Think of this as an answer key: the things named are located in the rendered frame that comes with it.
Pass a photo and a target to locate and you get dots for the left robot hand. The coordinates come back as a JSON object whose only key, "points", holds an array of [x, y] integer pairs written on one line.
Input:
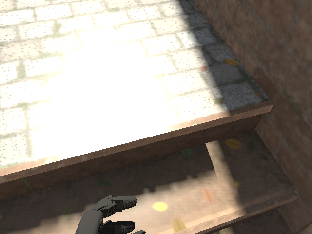
{"points": [[92, 219]]}

